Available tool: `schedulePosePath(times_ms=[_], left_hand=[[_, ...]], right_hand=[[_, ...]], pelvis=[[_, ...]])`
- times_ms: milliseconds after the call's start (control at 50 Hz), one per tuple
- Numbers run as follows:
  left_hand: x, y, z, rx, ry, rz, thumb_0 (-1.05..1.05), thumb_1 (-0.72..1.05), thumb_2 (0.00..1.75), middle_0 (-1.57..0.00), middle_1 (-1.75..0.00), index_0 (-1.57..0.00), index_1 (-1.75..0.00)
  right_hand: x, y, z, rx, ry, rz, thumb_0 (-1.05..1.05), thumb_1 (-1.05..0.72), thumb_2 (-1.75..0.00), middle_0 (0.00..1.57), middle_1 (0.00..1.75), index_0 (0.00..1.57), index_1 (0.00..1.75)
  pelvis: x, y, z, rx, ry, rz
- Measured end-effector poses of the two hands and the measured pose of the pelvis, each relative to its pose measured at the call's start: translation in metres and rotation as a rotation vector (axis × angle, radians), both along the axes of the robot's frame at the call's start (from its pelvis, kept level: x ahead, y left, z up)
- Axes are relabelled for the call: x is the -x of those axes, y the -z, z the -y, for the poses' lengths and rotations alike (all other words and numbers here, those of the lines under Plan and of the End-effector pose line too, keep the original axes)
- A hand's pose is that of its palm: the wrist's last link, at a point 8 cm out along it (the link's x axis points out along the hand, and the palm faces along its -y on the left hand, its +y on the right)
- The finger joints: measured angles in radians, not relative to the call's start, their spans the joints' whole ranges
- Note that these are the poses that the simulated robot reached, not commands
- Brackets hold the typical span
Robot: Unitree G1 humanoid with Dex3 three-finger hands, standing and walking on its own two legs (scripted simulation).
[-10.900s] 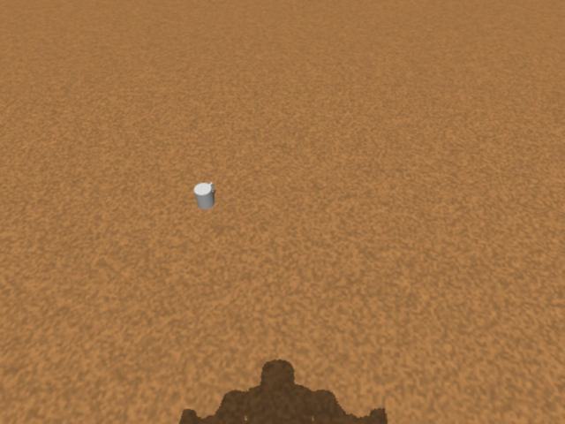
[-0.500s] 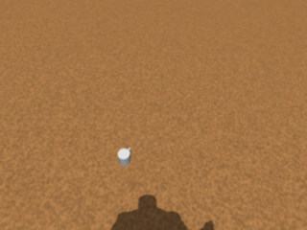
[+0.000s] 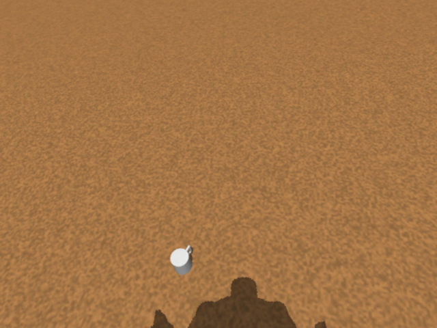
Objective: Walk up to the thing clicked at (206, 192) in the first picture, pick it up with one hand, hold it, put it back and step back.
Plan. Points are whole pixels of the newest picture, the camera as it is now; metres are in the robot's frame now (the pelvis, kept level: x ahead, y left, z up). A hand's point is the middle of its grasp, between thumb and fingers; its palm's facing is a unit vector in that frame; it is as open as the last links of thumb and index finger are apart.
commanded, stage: walk up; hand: left
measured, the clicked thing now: (183, 258) +0.54 +0.24 -0.72
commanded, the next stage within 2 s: none
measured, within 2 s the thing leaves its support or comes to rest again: neither
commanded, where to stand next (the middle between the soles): +0.15 +0.01 m, yaw +1 degrees
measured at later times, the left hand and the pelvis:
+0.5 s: hand out of the picture +0.14 +0.27 -0.16, palm faces -0.03 -0.94 -0.33, open 7.4 cm; pelvis +0.08 +0.01 -0.01, yaw +0 degrees
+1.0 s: hand (102, 324) +0.18 +0.27 -0.14, palm faces -0.02 -0.94 -0.33, open 7.4 cm; pelvis +0.09 +0.02 +0.01, yaw +0 degrees
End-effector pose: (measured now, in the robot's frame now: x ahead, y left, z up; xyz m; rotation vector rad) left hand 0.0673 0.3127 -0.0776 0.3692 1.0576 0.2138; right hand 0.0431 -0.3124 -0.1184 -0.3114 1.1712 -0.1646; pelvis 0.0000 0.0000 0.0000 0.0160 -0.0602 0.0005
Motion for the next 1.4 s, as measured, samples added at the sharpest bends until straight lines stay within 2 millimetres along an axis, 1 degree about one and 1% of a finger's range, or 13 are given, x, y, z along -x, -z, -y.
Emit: schedulePosePath(times_ms=[60,120,180,240,280,340,420,540,700,840,1040,1200,1400], left_hand=[[-0.010,-0.002,0.005,0.008,-0.002,-0.017,0.01,0.90,0.90,-0.21,-0.30,-0.20,-0.30],[-0.018,0.003,0.005,0.010,-0.005,-0.043,0.01,0.90,0.90,-0.21,-0.30,-0.20,-0.30],[-0.027,0.015,0.000,0.019,-0.014,-0.073,0.01,0.90,0.90,-0.21,-0.30,-0.20,-0.30],[-0.038,0.035,-0.008,0.034,-0.029,-0.098,0.01,0.90,0.90,-0.21,-0.30,-0.20,-0.30],[-0.047,0.047,-0.011,0.047,-0.048,-0.109,0.01,0.90,0.90,-0.21,-0.30,-0.20,-0.30],[-0.059,0.055,-0.009,0.061,-0.052,-0.121,0.01,0.90,0.90,-0.21,-0.30,-0.20,-0.30],[-0.064,0.057,-0.004,0.067,-0.040,-0.126,0.01,0.90,0.90,-0.21,-0.30,-0.20,-0.30],[-0.067,0.044,-0.002,0.062,-0.040,-0.155,0.01,0.90,0.90,-0.21,-0.30,-0.20,-0.30],[-0.077,0.029,-0.007,0.037,-0.056,-0.159,0.01,0.90,0.90,-0.21,-0.30,-0.20,-0.30],[-0.092,0.025,-0.008,0.040,-0.052,-0.153,0.01,0.90,0.90,-0.21,-0.30,-0.20,-0.30],[-0.105,0.030,-0.004,0.070,-0.038,-0.149,0.01,0.90,0.90,-0.21,-0.30,-0.20,-0.30],[-0.101,0.033,-0.002,0.081,-0.037,-0.169,0.01,0.90,0.90,-0.21,-0.30,-0.20,-0.30],[-0.088,0.032,-0.003,0.073,-0.061,-0.198,0.01,0.90,0.90,-0.21,-0.30,-0.20,-0.30]], right_hand=[[-0.028,-0.008,0.002,0.001,-0.018,0.022,0.01,-0.91,-0.89,0.20,0.30,0.20,0.30],[-0.053,-0.014,0.002,0.018,-0.029,0.026,0.00,-0.91,-0.89,0.20,0.30,0.20,0.30],[-0.074,-0.015,-0.002,0.041,-0.032,0.026,0.00,-0.91,-0.89,0.20,0.30,0.20,0.30],[-0.094,-0.010,-0.009,0.068,-0.032,0.038,0.00,-0.91,-0.89,0.20,0.30,0.20,0.30],[-0.104,-0.009,-0.017,0.076,-0.032,0.038,0.00,-0.91,-0.89,0.20,0.30,0.20,0.30],[-0.119,-0.010,-0.027,0.065,-0.045,0.051,0.00,-0.91,-0.89,0.20,0.30,0.20,0.30],[-0.139,-0.009,-0.035,0.041,-0.047,0.081,0.00,-0.91,-0.89,0.21,0.30,0.20,0.30],[-0.157,-0.011,-0.043,-0.008,-0.042,0.091,0.00,-0.91,-0.89,0.21,0.30,0.20,0.30],[-0.157,-0.010,-0.039,-0.019,-0.021,0.050,0.00,-0.91,-0.89,0.21,0.30,0.20,0.30],[-0.141,-0.012,-0.032,-0.002,0.013,-0.010,0.00,-0.91,-0.89,0.21,0.30,0.20,0.30],[-0.119,-0.016,-0.031,0.020,0.052,-0.062,0.00,-0.91,-0.89,0.20,0.30,0.20,0.30],[-0.114,-0.017,-0.034,0.017,0.060,-0.069,0.00,-0.91,-0.89,0.20,0.30,0.20,0.30],[-0.122,-0.014,-0.038,0.003,0.047,-0.067,0.00,-0.91,-0.89,0.20,0.30,0.20,0.30]], pelvis=[[-0.018,-0.005,0.002,0.006,-0.001,-0.008],[-0.035,-0.006,0.001,0.010,0.000,-0.013],[-0.049,-0.001,-0.003,0.016,0.002,-0.013],[-0.062,0.010,-0.012,0.030,-0.002,-0.010],[-0.066,0.014,-0.014,0.017,-0.006,-0.008],[-0.069,0.013,-0.015,0.021,-0.003,-0.010],[-0.073,0.013,-0.014,0.034,0.003,-0.008],[-0.082,0.003,-0.014,0.029,0.004,-0.015],[-0.086,-0.007,-0.013,0.027,0.003,-0.012],[-0.089,-0.012,-0.015,0.028,0.003,-0.012],[-0.091,-0.014,-0.018,0.028,0.003,-0.014],[-0.092,-0.015,-0.019,0.028,0.001,-0.022],[-0.094,-0.015,-0.018,0.029,-0.005,-0.028]])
